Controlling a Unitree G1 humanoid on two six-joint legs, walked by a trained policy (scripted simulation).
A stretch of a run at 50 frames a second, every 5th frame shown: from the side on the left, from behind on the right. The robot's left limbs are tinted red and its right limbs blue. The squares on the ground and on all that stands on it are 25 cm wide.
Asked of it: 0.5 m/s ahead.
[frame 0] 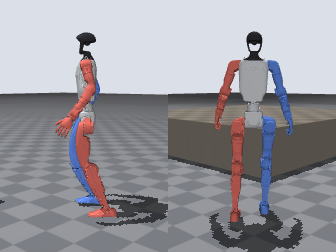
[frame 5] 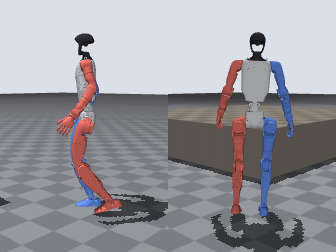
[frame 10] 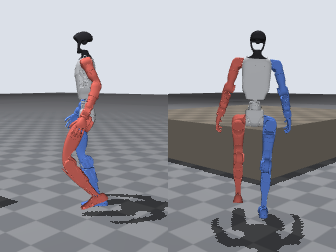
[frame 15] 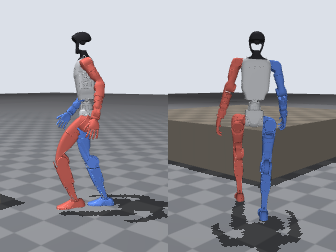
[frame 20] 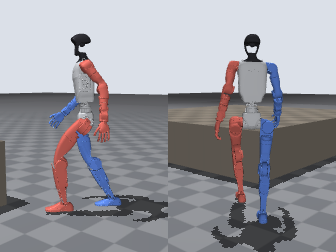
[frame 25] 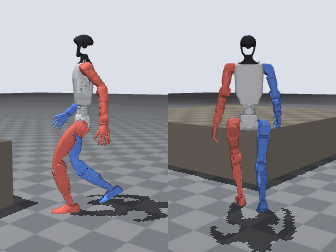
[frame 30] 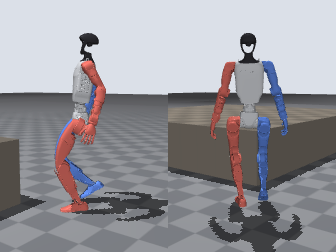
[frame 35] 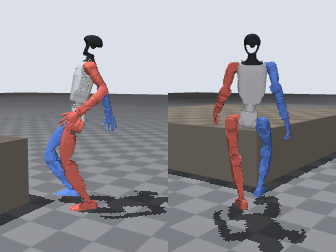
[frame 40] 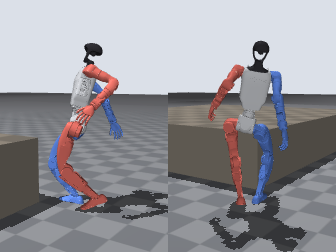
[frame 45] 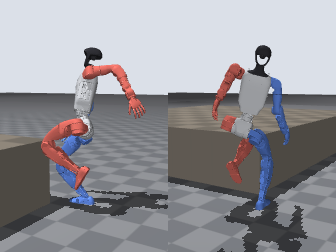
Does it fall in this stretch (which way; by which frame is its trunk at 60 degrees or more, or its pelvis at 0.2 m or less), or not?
no
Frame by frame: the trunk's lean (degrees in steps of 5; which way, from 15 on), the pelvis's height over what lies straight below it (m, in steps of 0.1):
0: 0, 0.8
5: 5, 0.8
10: 5, 0.8
15: 5, 0.8
20: 5, 0.7
25: 0, 0.7
30: 10, 0.7
35: 15 backward, 0.7
40: 20 backward and to its right, 0.7
45: 15 backward and to its right, 0.7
